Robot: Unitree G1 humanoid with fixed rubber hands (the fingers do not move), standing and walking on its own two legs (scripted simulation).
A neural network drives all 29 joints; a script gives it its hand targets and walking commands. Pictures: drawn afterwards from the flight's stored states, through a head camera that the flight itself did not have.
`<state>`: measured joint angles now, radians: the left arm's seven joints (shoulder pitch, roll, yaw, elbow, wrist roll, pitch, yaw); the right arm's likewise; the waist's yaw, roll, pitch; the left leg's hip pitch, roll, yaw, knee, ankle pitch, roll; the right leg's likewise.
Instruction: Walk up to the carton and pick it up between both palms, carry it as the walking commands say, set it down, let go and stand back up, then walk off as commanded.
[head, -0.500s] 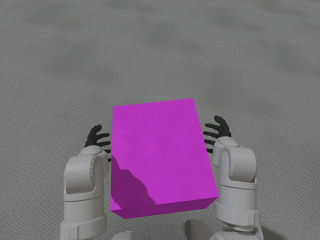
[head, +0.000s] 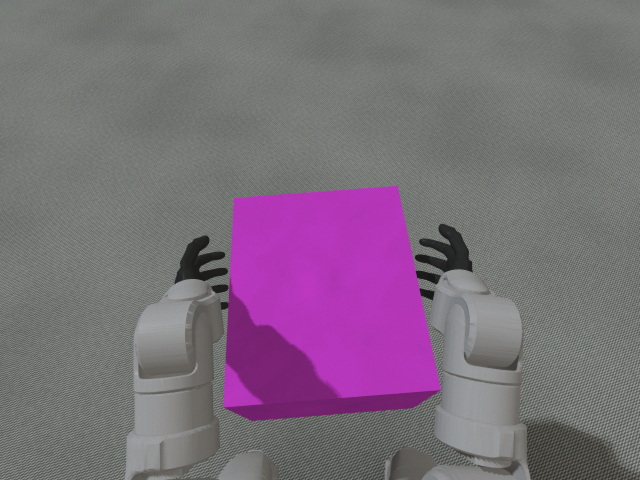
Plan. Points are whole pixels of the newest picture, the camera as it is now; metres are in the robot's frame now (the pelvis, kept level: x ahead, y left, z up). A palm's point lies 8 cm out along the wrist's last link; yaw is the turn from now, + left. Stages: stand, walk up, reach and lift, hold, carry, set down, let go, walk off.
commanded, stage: carry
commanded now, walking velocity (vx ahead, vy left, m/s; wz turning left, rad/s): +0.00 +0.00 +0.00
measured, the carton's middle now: (324, 304) +0.33 -0.01 -0.03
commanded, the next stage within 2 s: none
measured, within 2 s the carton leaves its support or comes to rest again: neither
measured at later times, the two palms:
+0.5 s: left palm (112, 380) +0.20 +0.20 +0.10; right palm (430, 376) +0.19 -0.10 +0.10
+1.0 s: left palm (119, 390) +0.20 +0.19 +0.08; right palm (427, 379) +0.20 -0.11 +0.08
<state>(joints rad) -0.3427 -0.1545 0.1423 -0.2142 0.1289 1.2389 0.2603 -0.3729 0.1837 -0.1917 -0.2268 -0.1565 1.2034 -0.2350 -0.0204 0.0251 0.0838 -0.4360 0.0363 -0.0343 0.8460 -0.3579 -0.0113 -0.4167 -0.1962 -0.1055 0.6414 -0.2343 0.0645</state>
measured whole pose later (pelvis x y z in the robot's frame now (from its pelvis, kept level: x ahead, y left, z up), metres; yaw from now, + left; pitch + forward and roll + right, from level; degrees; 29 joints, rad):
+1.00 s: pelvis -0.09 +0.06 +0.00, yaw -3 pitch +1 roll +0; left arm -0.29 -0.15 0.14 -0.13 0.15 1.23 0.28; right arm -0.36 0.18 -0.19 -0.06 -0.16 1.16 -0.22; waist -0.02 0.01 -0.03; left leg -0.41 0.02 0.05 0.53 -0.13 0.02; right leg -0.32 -0.05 -0.12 0.63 -0.33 -0.01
